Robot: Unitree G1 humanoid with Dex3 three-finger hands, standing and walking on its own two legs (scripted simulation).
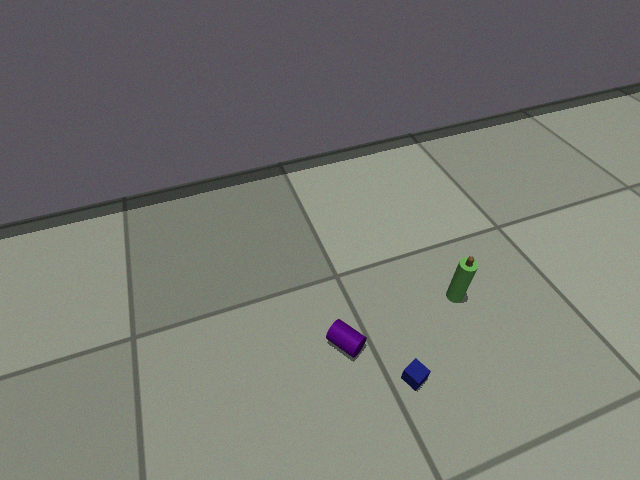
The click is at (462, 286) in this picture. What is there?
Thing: necked bottle
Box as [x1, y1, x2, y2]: [446, 257, 477, 302]
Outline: 472,257 464,257 459,261 446,292 446,296 451,301 458,302 462,299 477,268 477,263
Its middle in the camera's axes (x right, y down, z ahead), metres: +0.52 +0.12 +1.42
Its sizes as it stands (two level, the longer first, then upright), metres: 0.063 0.063 0.228
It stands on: the floor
